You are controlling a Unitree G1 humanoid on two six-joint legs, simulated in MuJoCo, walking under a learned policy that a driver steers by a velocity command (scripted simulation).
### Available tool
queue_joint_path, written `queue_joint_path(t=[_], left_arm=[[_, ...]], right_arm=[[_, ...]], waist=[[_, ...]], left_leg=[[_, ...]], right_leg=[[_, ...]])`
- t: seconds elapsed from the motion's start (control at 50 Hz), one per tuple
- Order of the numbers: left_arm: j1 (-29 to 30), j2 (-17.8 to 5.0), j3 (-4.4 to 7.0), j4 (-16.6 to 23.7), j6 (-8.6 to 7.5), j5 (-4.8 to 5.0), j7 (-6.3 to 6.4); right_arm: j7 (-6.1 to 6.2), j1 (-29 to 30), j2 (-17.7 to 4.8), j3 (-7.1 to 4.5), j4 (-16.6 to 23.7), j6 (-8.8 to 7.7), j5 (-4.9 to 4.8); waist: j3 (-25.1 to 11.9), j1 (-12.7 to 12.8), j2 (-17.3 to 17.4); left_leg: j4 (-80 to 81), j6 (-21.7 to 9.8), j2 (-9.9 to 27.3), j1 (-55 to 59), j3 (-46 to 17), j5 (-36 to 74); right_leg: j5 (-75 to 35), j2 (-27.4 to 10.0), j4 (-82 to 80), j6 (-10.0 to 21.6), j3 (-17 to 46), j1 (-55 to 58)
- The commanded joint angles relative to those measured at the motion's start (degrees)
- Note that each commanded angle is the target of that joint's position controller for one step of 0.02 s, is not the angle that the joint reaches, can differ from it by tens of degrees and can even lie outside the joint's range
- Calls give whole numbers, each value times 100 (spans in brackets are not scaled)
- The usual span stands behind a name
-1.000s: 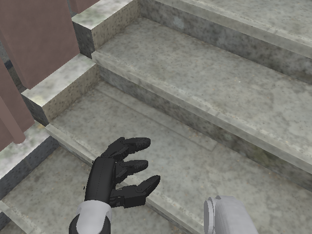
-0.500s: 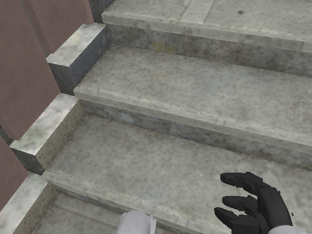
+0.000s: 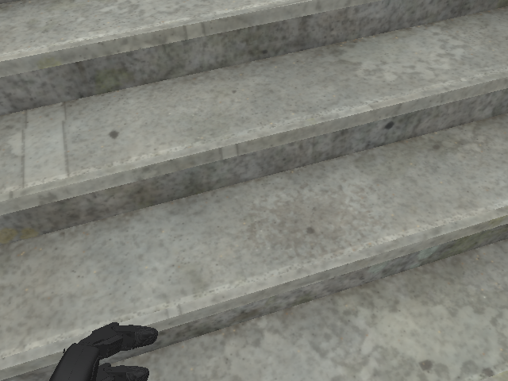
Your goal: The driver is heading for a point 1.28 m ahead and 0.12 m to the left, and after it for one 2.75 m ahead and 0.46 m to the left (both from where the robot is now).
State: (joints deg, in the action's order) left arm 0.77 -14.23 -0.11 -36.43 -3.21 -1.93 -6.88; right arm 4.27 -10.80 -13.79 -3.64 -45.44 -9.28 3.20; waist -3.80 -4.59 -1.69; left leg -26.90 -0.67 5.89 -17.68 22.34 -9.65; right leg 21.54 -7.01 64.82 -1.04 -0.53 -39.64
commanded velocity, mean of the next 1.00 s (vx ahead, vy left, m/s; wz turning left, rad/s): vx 0.00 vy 0.00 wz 0.22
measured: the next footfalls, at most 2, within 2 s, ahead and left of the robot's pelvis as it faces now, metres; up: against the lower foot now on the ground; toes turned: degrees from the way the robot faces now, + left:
right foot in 0.08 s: +0.08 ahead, -0.13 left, +0.00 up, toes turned -10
left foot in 0.44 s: +0.11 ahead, +0.11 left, +0.00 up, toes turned -6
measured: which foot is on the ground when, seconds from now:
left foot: down 0.00-0.10, up 0.12-0.42, down 0.44-0.86, up 0.88-1.00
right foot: up 0.00-0.06, down 0.08-0.52, up 0.54-0.82, down 0.84-1.00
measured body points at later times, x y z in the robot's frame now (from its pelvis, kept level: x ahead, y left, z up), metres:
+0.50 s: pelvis +0.06 -0.01 -0.01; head +0.09 -0.02 +0.44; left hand +0.31 +0.17 -0.08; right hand +0.12 -0.25 -0.14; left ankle +0.07 +0.11 -0.73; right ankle +0.04 -0.12 -0.73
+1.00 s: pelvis +0.06 -0.06 +0.01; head +0.09 -0.06 +0.46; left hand +0.15 +0.23 -0.08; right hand +0.30 -0.27 -0.09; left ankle -0.02 +0.07 -0.56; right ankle +0.09 -0.15 -0.73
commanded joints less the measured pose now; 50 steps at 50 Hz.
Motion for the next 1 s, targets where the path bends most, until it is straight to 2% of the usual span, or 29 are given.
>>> queue_joint_path(t=[0.02,0.08,0.1,0.12,0.14,0.16,0.2,0.26,0.3,0.32,0.34,0.36,0.4,0.44,0.48,0.5,0.54,0.58,0.66,0.74,0.76,0.82,0.84,0.86,0.88,0.9,0.92,0.96,1.0], left_arm=[[-468,-427,200,139,78,-46,19],[-1091,-724,557,-321,-159,-47,89],[-1534,-1076,766,-534,-268,-142,307],[-1875,-2051,993,-333,-360,158,528],[-1797,-1846,1024,-481,-511,-49,641],[-1215,-1684,1005,-517,-537,-111,602],[-405,-1062,742,-38,-364,44,630],[152,-344,330,430,-132,-4,697],[213,243,-47,422,-135,157,561],[281,216,-110,446,-189,228,501],[-1254,-106,148,-24,-212,99,780],[-286,-271,-10,223,-328,184,603],[-60,-762,135,164,-234,43,498],[-1029,-1453,511,-150,-185,200,575],[-1541,-1014,497,-82,-282,225,725],[-1054,-668,419,209,-333,179,856],[52,-604,472,834,-258,66,1051],[707,-458,480,1213,-146,55,1117],[503,-129,401,1393,-74,-98,1269],[-286,-41,324,1214,-2,-61,1099],[-594,-95,368,999,-15,-38,1014],[-1356,-202,437,742,-62,56,743],[-1446,-273,467,714,-83,6,743],[-1493,-702,565,709,-130,-64,812],[-1102,-1427,718,951,-183,-168,881],[-698,-1097,629,938,-239,-164,909],[-102,-752,467,936,-296,-19,821],[357,278,37,979,-256,74,811],[-282,134,61,709,-73,40,1027]], right_arm=[[18,802,-812,-194,710,-230,21],[-37,520,-619,-108,589,85,-161],[-64,317,-70,63,615,101,-173],[-55,548,325,237,1460,-16,-199],[-166,984,209,256,1517,-21,-352],[-198,1312,-1,239,1450,1,-426],[-196,743,-689,30,1147,95,-313],[-515,170,-589,123,1000,232,-305],[-917,-616,-316,193,421,327,-245],[-1079,-945,-255,204,245,354,-209],[-498,-276,89,210,608,771,-371],[-973,-511,-65,284,465,517,-202],[-1216,-529,43,290,517,352,-391],[-1003,5,-340,219,955,172,-434],[-698,540,-771,166,1282,70,-405],[-617,558,-836,110,1222,87,-326],[-634,-294,-938,-23,1038,150,-303],[-693,-1428,-986,-130,708,181,-242],[-596,-1084,-381,-3,597,371,-141],[-338,-148,-817,-121,964,410,-163],[-366,404,-930,-117,1244,347,-192],[-495,822,-930,-132,1359,568,4],[-558,440,-719,-86,1222,617,-55],[-597,-113,-342,-33,1136,630,-146],[-601,-534,-234,23,1258,536,18],[-602,-666,-894,-137,899,457,0],[-517,-618,-1036,-197,728,456,-121],[-387,-151,-828,-129,754,513,-162],[-474,645,-418,82,1060,479,-205]], waist=[[-45,414,534],[59,402,-21],[40,445,-773],[-664,530,-2160],[-517,835,-1259],[-216,780,-929],[-470,523,-304],[-456,44,176],[-285,-158,223],[-249,-198,101],[-319,546,140],[-112,102,-242],[-165,241,-357],[-198,743,-392],[-786,1172,122],[-990,1108,244],[-704,508,1102],[-518,-242,1456],[-436,90,682],[-354,535,825],[-359,690,1172],[-454,939,772],[-544,857,634],[-622,569,-94],[-794,246,-1594],[-751,204,-481],[-304,-71,-292],[-278,-14,-152],[-597,418,88]], left_leg=[[1061,-825,1592,555,-975,-400],[-89,-449,1288,490,-731,-1527],[-1547,75,792,-298,-368,-1870],[-2644,627,-317,-2192,-879,-2860],[-3615,666,-412,-2792,-2148,-2623],[-5040,586,-473,-3374,-2577,-2225],[-6767,529,-366,-3310,-2936,-1742],[-7181,636,-314,-2737,-2952,-862],[-6295,922,-156,-2064,-2912,-249],[-5477,1027,-108,-1609,-2764,-1],[-4072,570,-366,-1877,-2117,-322],[-3379,970,91,-1280,-2477,-299],[-2064,871,-257,-178,-1957,-108],[-957,417,-470,-871,-1859,70],[-1070,-644,-147,-966,-2691,2654],[-779,-1189,105,-772,-3078,3147],[-108,-1888,650,620,-4368,2889],[289,-2086,1211,1605,-5418,2369],[-48,-1690,758,1480,-5063,2312],[335,-1336,211,566,-5066,1211],[382,-1150,49,-329,-4797,1256],[152,-1117,-294,-1043,-5044,607],[-227,-988,-427,-1131,-5070,-207],[-1459,-446,-1008,-1721,-4429,-1525],[-3673,435,-1703,-3023,-3633,-2719],[-6046,724,-1213,-3164,-3579,-2254],[-6960,711,-1028,-3364,-3477,-1544],[-7131,618,-916,-3473,-3291,-662],[-6563,721,-839,-3605,-2843,-874]], right_leg=[[90,-177,-1083,204,18,932],[-1065,478,-3618,626,-310,2307],[-2679,222,-3867,1174,578,2975],[-2962,-840,-4352,2619,3387,4207],[-1497,-847,-4571,2321,3775,4167],[-1287,-730,-4341,1969,3195,3716],[-1996,-867,-4150,1927,2615,2858],[-2199,-803,-4180,1860,2225,1661],[-1900,-439,-4048,1375,1485,1222],[-2024,-240,-3984,1093,1083,1100],[-3040,-519,-4086,1020,862,2383],[-2644,-175,-3639,791,803,1893],[-2491,-359,-3569,1070,662,1712],[-2986,-1010,-3621,1828,1327,3014],[-2675,-457,-3049,1274,790,3840],[-2017,81,-2783,817,72,3621],[-289,947,-2218,-16,-686,1871],[1613,1162,-667,-312,-14,353],[1023,996,885,-194,687,-647],[1134,1016,-1663,-396,498,343],[773,1084,-1694,-325,238,1417],[-1453,1266,-3629,-1,-57,2957],[-1695,943,-3949,227,69,3409],[-3149,-38,-4015,1077,955,3918],[-4212,-1996,-4549,3015,3645,4031],[-2910,-2327,-4859,3029,3988,3318],[-1597,-1786,-4827,2401,2976,2573],[-1011,-829,-4754,1526,1299,2309],[-1767,-605,-4697,1591,722,3096]])
Keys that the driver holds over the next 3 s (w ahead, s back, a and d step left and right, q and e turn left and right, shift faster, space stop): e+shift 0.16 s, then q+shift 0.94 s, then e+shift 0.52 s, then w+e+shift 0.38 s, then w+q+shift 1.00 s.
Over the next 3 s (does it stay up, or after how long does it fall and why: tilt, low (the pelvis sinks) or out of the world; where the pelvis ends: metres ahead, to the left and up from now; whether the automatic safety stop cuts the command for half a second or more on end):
stays up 0.99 -0.05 0.37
